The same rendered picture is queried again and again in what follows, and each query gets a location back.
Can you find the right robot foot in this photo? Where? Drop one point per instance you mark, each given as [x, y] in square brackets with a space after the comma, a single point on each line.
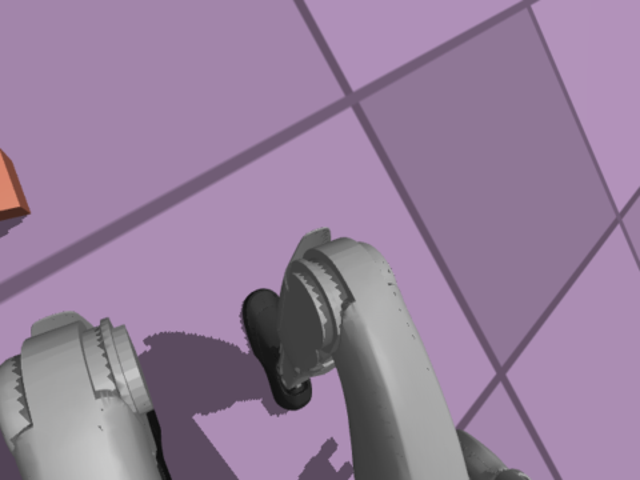
[259, 316]

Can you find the right robot hand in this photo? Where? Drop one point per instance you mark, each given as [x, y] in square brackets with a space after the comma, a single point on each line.
[481, 463]

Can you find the left robot foot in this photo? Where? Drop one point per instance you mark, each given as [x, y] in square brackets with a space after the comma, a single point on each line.
[156, 431]

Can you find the carton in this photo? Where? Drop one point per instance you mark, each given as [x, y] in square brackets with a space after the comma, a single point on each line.
[12, 199]

